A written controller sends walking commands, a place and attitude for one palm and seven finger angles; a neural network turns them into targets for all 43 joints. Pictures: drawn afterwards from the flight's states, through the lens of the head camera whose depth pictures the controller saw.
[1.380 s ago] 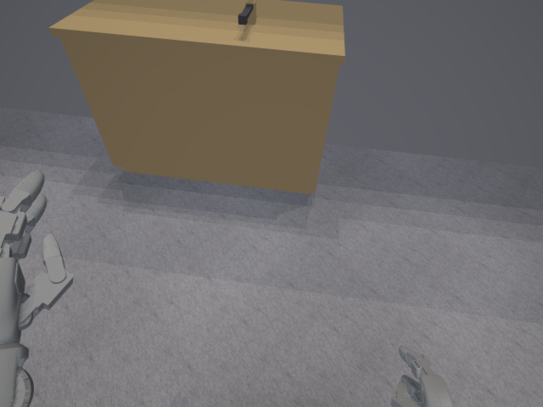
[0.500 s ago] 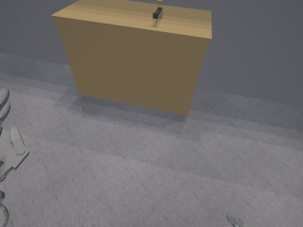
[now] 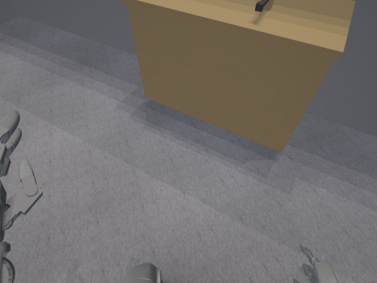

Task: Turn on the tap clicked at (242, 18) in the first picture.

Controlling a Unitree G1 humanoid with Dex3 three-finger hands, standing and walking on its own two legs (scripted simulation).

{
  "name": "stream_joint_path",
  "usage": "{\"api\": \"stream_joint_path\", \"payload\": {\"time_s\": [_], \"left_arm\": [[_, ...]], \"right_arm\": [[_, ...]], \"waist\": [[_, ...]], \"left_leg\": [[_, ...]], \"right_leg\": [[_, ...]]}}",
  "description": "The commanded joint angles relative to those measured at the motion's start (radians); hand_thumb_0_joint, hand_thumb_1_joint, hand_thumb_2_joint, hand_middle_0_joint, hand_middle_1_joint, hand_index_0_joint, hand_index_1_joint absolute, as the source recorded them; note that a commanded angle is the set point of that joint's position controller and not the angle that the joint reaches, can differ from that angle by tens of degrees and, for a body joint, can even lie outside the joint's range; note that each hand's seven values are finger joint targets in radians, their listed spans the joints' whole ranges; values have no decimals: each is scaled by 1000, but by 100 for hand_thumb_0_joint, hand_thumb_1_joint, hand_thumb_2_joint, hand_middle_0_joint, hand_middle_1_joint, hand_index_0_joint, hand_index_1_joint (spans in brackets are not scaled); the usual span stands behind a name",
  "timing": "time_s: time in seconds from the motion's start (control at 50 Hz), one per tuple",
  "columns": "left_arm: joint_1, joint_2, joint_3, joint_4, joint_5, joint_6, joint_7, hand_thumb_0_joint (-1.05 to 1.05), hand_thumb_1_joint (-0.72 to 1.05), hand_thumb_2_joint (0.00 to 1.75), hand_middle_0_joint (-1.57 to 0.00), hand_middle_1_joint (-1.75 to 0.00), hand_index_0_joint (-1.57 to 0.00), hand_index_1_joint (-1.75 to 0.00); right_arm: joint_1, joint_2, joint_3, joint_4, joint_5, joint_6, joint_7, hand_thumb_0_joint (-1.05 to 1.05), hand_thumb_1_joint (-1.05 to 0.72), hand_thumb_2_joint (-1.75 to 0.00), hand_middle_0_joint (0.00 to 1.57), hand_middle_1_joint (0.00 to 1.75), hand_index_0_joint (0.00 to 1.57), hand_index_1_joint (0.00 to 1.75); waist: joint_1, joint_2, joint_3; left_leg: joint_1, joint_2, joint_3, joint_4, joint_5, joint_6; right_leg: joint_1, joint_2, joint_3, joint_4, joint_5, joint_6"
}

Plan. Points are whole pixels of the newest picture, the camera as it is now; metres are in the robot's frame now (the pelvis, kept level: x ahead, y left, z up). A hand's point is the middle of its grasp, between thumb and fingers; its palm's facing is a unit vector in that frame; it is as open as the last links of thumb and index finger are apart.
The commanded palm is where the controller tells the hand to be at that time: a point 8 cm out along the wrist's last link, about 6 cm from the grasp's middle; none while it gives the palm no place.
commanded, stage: walk to a spot facing it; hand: left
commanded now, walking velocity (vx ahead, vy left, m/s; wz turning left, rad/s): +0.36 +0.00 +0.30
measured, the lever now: (259, 6) +1.14 -0.20 +0.07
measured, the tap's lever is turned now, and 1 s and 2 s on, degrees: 0 0 0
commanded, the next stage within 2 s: none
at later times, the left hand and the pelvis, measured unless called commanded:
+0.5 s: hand (74, 129) +0.33 +0.23 +0.17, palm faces +0.58 -0.70 -0.42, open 7.4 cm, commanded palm +0.27 +0.26 +0.18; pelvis +0.16 -0.04 -0.02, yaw +10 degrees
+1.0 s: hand (63, 90) +0.40 +0.27 +0.19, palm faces +0.68 -0.61 -0.41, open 7.4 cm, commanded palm +0.33 +0.30 +0.18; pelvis +0.29 -0.02 -0.01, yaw +22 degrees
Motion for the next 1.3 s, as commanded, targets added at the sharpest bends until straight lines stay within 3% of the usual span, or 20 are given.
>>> {"api": "stream_joint_path", "payload": {"time_s": [0.0,0.04,0.08,0.1,0.24,0.36,0.4,0.42,0.54,0.64,0.7,0.74,0.8,0.9,1.04,1.06,1.08,1.1,1.2,1.28], "left_arm": [[-106,163,101,-236,-6,-39,47,0,90,90,-20,-30,-20,-30],[-152,190,114,-294,-3,-60,52,0,90,90,-20,-30,-20,-30],[-184,206,125,-318,-10,-77,53,0,90,90,-20,-30,-20,-30],[-153,246,147,-219,-9,-67,27,0,90,90,-20,-30,-20,-30],[12,156,150,-291,-24,-78,-1,0,90,90,-20,-30,-20,-30],[-137,144,105,-97,-4,-42,-7,0,90,90,-20,-30,-20,-30],[-179,219,134,-59,10,-11,4,0,90,90,-20,-30,-20,-30],[-241,228,131,-97,1,-20,9,0,90,90,-20,-30,-20,-30],[-150,220,147,-226,9,-61,8,0,90,90,-20,-30,-20,-30],[-32,201,179,-300,-11,-49,47,0,90,90,-20,-30,-20,-30],[-55,163,137,-296,-19,-44,56,0,90,90,-20,-30,-20,-30],[-91,175,152,-324,-28,-85,54,0,90,90,-20,-30,-20,-30],[-123,254,206,-289,-5,-82,12,0,90,90,-20,-30,-20,-30],[-21,177,162,-361,-32,-66,2,0,90,90,-20,-30,-20,-30],[-95,133,112,-147,-18,-2,-4,0,90,90,-20,-30,-20,-30],[-137,142,100,-132,-6,9,-3,0,90,90,-20,-30,-20,-30],[-160,216,130,-97,1,28,8,0,90,90,-20,-30,-20,-30],[-190,215,132,-86,-14,39,21,0,90,90,-20,-30,-20,-30],[-167,198,102,-180,-5,-16,13,0,90,90,-20,-30,-20,-30],[-69,223,162,-236,-24,-19,33,0,90,90,-20,-30,-20,-30]], "right_arm": [[-66,-9,-5,-180,10,-60,-6,0,-90,-90,20,30,20,30],[-41,-27,-16,-191,12,-63,-17,0,-90,-90,20,30,20,30],[-61,-47,-9,-195,18,-67,9,0,-90,-90,20,30,20,30],[-82,-47,-8,-175,16,-75,14,0,-90,-90,20,30,20,30],[-87,-22,0,-138,22,-103,26,0,-90,-90,20,30,20,30],[-72,-19,12,-108,19,-99,-11,0,-90,-90,20,30,20,30],[-98,14,21,-125,17,-91,-9,0,-90,-90,20,30,20,30],[-128,-26,16,-124,3,-103,-2,0,-90,-90,20,30,20,30],[-137,-25,10,-103,7,-57,3,0,-90,-90,20,30,20,30],[-93,-4,-9,-180,5,-52,11,0,-90,-90,20,30,20,30],[-21,-24,-28,-184,10,-52,2,0,-90,-90,20,30,20,30],[-50,-66,-31,-195,17,-68,10,0,-90,-90,20,30,20,30],[-74,-66,-49,-164,38,-77,29,0,-90,-90,20,30,20,30],[-79,-34,-17,-153,34,-101,36,0,-90,-90,20,30,20,30],[-86,-21,16,-123,23,-96,3,0,-90,-90,20,30,20,30],[-79,-3,23,-119,26,-92,1,0,-90,-90,20,30,20,30],[-85,20,26,-126,23,-85,-3,0,-90,-90,20,30,20,30],[-108,-25,16,-127,6,-97,-4,0,-90,-90,20,30,20,30],[-164,-6,32,-108,6,-56,-4,0,-90,-90,20,30,20,30],[-133,-6,14,-159,0,-39,-12,0,-90,-90,20,30,20,30]], "waist": [[-13,-118,-171],[-67,39,-285],[-45,328,-298],[-47,240,-245],[-13,312,-149],[-6,147,-115],[27,-360,-119],[14,-276,-116],[-15,-106,-95],[16,-143,-147],[-60,8,-233],[-55,462,-256],[-41,277,-219],[-24,334,-174],[-2,193,-141],[-2,18,-149],[4,-350,-142],[13,-275,-148],[-20,-128,-91],[-3,-121,-160]], "left_leg": [[192,-96,121,-234,49,17],[568,-66,44,-322,170,67],[722,342,-652,-416,524,298],[649,360,-682,-442,411,313],[191,171,-186,-511,67,181],[70,92,-112,-236,-202,104],[-250,-101,-51,395,-334,33],[-259,-50,-173,517,-258,22],[-104,44,-112,312,-102,-16],[55,-14,54,-103,-79,-6],[359,-90,90,-298,66,10],[617,314,-631,-422,508,257],[499,317,-622,-409,287,297],[249,164,-314,-488,103,186],[150,113,-248,-306,-13,117],[44,39,-187,-108,-112,77],[-191,-106,-58,256,-340,4],[-208,-87,-164,444,-295,-7],[-108,-2,-128,465,-131,-59],[26,-13,-9,136,-95,-51]], "right_leg": [[81,-197,113,50,681,-90],[-123,-132,45,430,610,-7],[-499,75,162,858,-251,32],[-575,37,240,905,-229,34],[-307,-11,115,450,14,62],[4,55,44,61,43,68],[128,-347,724,-240,-128,-121],[82,-422,804,-296,-181,-165],[-9,-297,214,-174,237,-104],[57,-276,114,-57,471,-103],[-62,-205,2,322,498,-24],[-517,46,69,835,-268,80],[-641,-27,254,885,-194,68],[-388,5,139,525,-12,81],[-55,95,56,9,38,91],[42,-25,197,-132,26,45],[128,-321,611,-230,40,-76],[77,-415,697,-249,93,-129],[-17,-278,190,-131,532,-80],[8,-264,82,-86,650,-77]]}}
